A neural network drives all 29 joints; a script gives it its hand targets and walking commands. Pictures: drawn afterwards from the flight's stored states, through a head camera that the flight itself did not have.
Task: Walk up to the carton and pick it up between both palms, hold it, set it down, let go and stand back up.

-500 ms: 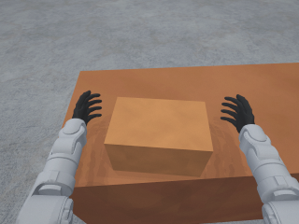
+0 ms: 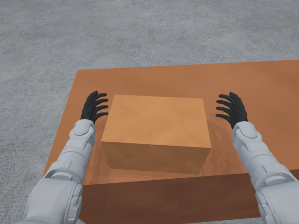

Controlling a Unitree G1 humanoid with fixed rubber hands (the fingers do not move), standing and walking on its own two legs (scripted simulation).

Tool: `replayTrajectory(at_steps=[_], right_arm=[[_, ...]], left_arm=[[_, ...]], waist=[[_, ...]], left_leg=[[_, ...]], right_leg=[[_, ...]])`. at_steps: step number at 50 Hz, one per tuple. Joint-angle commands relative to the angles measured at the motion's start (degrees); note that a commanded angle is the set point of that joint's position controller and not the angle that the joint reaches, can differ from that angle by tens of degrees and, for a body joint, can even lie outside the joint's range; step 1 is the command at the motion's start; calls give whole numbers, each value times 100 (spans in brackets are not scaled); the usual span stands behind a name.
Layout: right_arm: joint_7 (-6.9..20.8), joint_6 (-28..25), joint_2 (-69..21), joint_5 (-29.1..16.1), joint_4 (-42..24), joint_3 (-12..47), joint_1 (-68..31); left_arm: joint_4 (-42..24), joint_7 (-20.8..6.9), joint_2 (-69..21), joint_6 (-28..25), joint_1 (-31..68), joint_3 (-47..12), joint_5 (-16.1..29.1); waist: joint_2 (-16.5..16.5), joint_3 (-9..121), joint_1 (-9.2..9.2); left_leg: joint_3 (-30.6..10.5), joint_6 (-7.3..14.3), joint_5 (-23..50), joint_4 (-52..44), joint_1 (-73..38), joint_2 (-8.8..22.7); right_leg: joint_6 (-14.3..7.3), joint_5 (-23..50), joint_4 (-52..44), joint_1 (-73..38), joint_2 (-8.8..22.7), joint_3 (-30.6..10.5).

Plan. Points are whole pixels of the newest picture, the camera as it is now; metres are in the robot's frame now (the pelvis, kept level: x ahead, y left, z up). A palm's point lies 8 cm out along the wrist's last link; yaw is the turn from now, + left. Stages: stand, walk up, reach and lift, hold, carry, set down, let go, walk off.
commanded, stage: reach and lift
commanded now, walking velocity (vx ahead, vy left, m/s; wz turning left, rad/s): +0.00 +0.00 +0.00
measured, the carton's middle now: (156, 134) +0.39 +0.02 +0.02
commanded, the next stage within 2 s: none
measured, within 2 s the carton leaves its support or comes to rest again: leaves its support in 1.82 s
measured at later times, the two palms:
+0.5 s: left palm (97, 121) +0.40 +0.20 +0.06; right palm (222, 122) +0.41 -0.16 +0.07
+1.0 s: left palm (98, 121) +0.40 +0.19 +0.07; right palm (222, 122) +0.41 -0.16 +0.07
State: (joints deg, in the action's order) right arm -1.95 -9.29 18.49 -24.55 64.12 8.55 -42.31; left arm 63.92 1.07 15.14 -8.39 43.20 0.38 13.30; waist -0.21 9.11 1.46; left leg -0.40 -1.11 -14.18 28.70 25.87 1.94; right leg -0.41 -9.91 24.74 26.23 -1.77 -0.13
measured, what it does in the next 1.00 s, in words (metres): stands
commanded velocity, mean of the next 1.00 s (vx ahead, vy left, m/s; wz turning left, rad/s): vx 0.00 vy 0.00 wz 0.00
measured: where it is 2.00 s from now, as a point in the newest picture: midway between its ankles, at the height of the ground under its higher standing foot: outside the picture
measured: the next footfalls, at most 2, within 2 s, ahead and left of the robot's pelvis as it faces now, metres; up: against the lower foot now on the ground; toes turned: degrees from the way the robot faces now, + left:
none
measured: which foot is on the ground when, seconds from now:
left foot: down 0.00-1.00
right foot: down 0.00-1.00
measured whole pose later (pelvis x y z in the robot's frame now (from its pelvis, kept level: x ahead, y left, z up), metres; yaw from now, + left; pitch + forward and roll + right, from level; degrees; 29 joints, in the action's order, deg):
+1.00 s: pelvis -0.01 +0.00 +0.00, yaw +2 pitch +15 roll -1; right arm -6.3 -11.2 9.8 -12.5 68.0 -2.0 -45.8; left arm 73.1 4.2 10.0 -18.4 46.8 2.4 10.2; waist 0.9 12.1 -0.2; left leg -2.5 -1.2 -13.5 30.6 32.2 1.2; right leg -0.5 -9.6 26.0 31.4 -1.0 1.9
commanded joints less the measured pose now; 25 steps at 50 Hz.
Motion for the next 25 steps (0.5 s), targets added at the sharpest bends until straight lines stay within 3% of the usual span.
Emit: replayTrajectory(at_steps=[1, 15, 25], right_arm=[[-7, -222, 671, 73, -697, -173, -2528], [-399, -488, 80, 833, -349, -731, -2910], [-367, -366, -127, 885, -371, -779, -2907]], left_arm=[[-561, 90, 688, -433, 2619, -37, 138], [151, 247, 155, -1005, 2920, 32, -67], [162, 331, -38, -1016, 3067, -37, -65]], waist=[[149, 2606, 19], [84, 3190, -291], [244, 3052, -268]], left_leg=[[150, -227, 2054, 73, -1122, -173], [115, -320, 2006, 284, -731, -207], [75, -341, 1918, 208, -762, -187]], right_leg=[[67, 1108, -46, -871, -2, 106], [6, 1213, 172, -862, 14, 113], [-33, 839, 75, -685, 33, 140]])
